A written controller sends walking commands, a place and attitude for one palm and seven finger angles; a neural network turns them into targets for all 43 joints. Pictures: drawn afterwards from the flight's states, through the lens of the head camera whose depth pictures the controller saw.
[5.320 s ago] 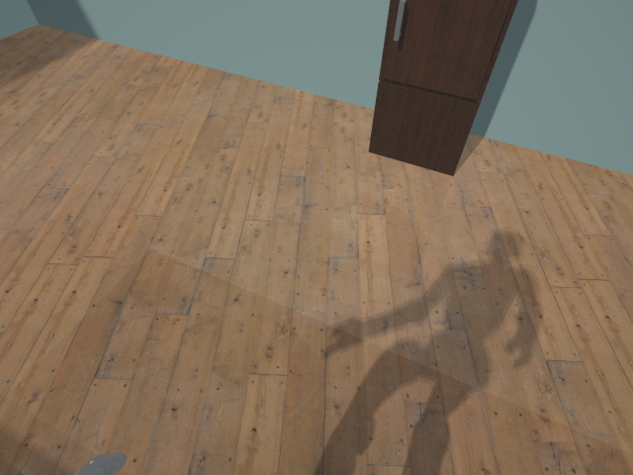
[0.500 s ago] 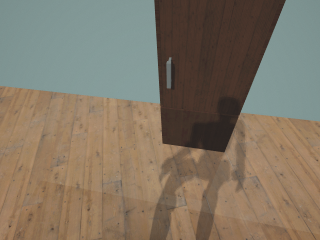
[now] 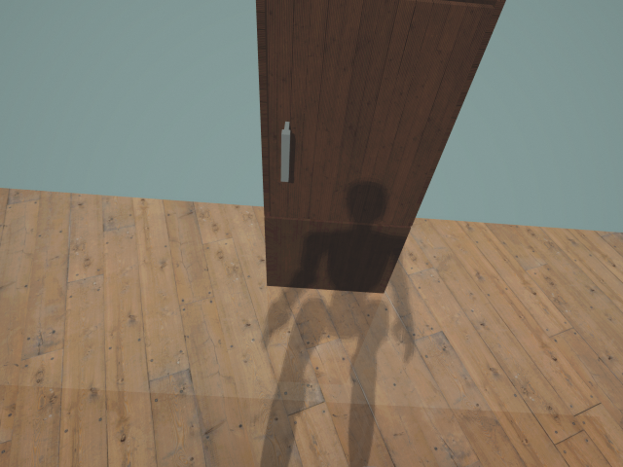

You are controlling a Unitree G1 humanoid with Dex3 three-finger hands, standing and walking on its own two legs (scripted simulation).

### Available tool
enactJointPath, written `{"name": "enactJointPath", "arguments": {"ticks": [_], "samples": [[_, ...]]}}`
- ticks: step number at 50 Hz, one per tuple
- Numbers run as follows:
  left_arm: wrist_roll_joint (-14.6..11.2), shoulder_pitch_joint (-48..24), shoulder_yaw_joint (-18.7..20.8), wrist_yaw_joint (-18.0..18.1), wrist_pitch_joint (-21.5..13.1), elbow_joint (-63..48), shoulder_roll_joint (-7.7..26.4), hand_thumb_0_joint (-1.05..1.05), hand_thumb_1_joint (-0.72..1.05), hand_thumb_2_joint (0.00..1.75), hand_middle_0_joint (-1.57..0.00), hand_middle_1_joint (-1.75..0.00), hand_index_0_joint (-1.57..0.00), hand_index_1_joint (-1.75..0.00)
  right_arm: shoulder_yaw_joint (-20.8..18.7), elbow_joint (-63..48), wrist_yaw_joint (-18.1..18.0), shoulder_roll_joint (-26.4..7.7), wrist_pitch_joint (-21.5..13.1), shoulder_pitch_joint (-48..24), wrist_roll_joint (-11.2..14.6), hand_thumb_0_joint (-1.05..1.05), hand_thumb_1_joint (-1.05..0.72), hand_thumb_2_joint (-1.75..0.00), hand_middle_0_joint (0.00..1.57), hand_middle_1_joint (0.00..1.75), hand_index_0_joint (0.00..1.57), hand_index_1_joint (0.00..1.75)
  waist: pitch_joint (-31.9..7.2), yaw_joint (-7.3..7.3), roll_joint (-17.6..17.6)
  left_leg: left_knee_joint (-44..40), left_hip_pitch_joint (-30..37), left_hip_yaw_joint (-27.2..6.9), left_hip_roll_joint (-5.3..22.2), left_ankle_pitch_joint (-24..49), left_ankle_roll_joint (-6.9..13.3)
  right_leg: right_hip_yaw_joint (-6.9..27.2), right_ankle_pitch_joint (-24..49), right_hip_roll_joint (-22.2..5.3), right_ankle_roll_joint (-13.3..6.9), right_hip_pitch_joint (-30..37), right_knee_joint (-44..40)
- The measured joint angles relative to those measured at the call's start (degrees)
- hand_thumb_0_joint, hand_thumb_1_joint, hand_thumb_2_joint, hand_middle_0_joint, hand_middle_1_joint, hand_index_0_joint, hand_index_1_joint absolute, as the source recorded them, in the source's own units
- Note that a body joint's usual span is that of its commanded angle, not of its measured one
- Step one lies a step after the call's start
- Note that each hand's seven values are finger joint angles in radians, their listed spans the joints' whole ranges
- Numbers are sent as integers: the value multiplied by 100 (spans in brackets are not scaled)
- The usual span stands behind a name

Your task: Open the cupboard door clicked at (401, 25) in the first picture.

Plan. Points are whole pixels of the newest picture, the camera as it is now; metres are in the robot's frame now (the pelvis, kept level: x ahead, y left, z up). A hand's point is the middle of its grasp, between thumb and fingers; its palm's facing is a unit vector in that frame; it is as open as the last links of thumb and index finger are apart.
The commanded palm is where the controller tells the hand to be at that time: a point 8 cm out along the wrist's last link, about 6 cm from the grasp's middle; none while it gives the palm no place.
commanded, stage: take the last steps up to it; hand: left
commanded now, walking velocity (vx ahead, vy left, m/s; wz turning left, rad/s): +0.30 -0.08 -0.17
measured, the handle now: (286, 152) +0.79 +0.10 -0.09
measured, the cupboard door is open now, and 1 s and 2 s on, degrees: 0 0 0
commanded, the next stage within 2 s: come to a stop and stand still in 0.82 s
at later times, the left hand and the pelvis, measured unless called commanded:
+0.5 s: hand out of the picture +0.13 +0.12 -0.16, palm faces +0.01 -0.97 -0.24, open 7.2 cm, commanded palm none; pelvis +0.09 -0.06 +0.00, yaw -2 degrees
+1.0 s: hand (242, 383) +0.27 +0.12 -0.17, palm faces +0.00 -0.98 -0.21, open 7.3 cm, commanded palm none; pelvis +0.24 -0.06 +0.00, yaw -3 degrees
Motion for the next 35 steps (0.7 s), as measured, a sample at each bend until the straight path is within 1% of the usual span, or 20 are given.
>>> {"name": "enactJointPath", "arguments": {"ticks": [3,6,11,13,14,15,16,17,18,20,22,24,26,29,33,35], "samples": [[8,94,-23,-48,-42,98,9,1,91,90,-20,-30,-20,-30,-14,79,10,39,-109,148,-10,1,-91,-90,20,30,20,30,-31,-45,56,-313,185,101,33,104,-5,-119,17,-120,42,88,38],[7,83,-54,-77,-53,199,-5,1,91,90,-20,-30,-20,-30,-43,164,17,60,-200,311,-23,1,-91,-90,20,30,20,30,-12,-134,116,-479,327,186,78,129,-46,-211,-56,-219,47,236,-292],[-4,-107,-105,-116,-109,257,-94,1,91,90,-20,-30,-20,-30,-112,402,48,8,-179,577,-44,1,-91,-90,20,30,20,30,40,-291,237,-439,452,304,196,-6,-199,-382,-141,-294,-17,547,-1352],[-12,-199,-124,-121,-190,250,-145,1,91,90,-20,-30,-20,-30,-139,521,59,-32,-145,701,-37,1,-91,-90,20,30,20,30,46,-328,289,-258,456,315,258,-152,-296,-483,143,-260,-69,799,-2002],[-16,-224,-136,-118,-254,237,-159,1,91,90,-20,-30,-20,-30,-149,582,67,-45,-129,780,-22,1,-91,-90,20,30,20,30,33,-327,288,-89,434,317,280,-271,-355,-527,376,-245,-115,983,-2393],[-13,-255,-147,-99,-336,237,-190,1,91,90,-20,-30,-20,-30,-157,643,82,-70,-113,854,6,1,-91,-90,20,30,20,30,27,-313,324,198,357,285,336,-447,-376,-560,619,-217,-201,1100,-2605],[-17,-291,-160,-70,-414,250,-259,1,91,90,-20,-30,-20,-30,-158,720,92,-113,-63,872,30,1,-91,-90,20,30,20,30,50,-302,430,690,198,160,411,-824,-343,-628,663,-151,-262,1120,-2505],[-33,-279,-179,-41,-489,249,-318,1,91,90,-20,-30,-20,-30,-150,790,105,-142,10,863,36,1,-91,-90,20,30,20,30,42,-275,483,1295,-36,-4,403,-1133,-291,-678,602,-116,-304,1160,-2433],[-44,-225,-194,-9,-554,245,-364,1,91,90,-20,-30,-20,-30,-151,843,121,-159,72,827,35,1,-91,-90,20,30,20,30,19,-228,488,1909,-296,-136,356,-1262,-243,-697,543,-97,-334,1238,-2455],[-82,-62,-136,112,-639,246,-403,0,92,90,-20,-30,-20,-30,-184,852,148,-178,114,707,27,1,-91,-90,20,30,20,30,-29,-143,458,2787,-792,-254,296,-1116,-196,-704,530,-63,-369,1466,-2693],[-60,108,-124,175,-659,301,-345,-1,94,90,-20,-30,-21,-30,-220,751,169,-195,90,539,9,1,-91,-90,20,30,20,30,-64,-116,432,3065,-1188,-247,310,-794,-224,-724,596,-30,-368,1699,-2983],[-41,288,-163,182,-655,408,-299,-1,95,90,-20,-30,-20,-30,-243,595,187,-211,53,335,5,1,-91,-90,20,30,20,30,-75,-122,413,2982,-1483,-207,340,-485,-267,-750,623,-1,-384,1896,-3207],[-30,464,-205,176,-655,534,-288,-1,94,90,-20,-30,-20,-30,-255,444,216,-221,14,112,14,1,-91,-90,20,30,20,30,-61,-109,404,2716,-1673,-177,361,-221,-288,-769,610,34,-383,2072,-3370],[-24,715,-256,163,-660,705,-311,0,93,90,-20,-30,-20,-30,-241,269,262,-217,-32,-237,30,1,-91,-90,20,30,19,30,-3,-25,374,2105,-1745,-139,363,56,-272,-762,513,79,-352,2293,-3482],[-12,1002,-275,147,-625,902,-342,0,92,90,-20,-30,-20,-30,-197,110,296,-172,-117,-602,53,1,-91,-90,19,30,19,30,102,131,262,1269,-1461,-82,263,172,-165,-741,184,64,-250,2549,-3354],[-28,1155,-275,136,-594,970,-357,0,91,90,-20,-30,-20,-30,-163,45,282,-160,-202,-703,41,1,-91,-90,20,30,19,30,137,183,191,762,-1107,5,152,352,-101,-713,-151,-7,-167,2561,-2982]]}}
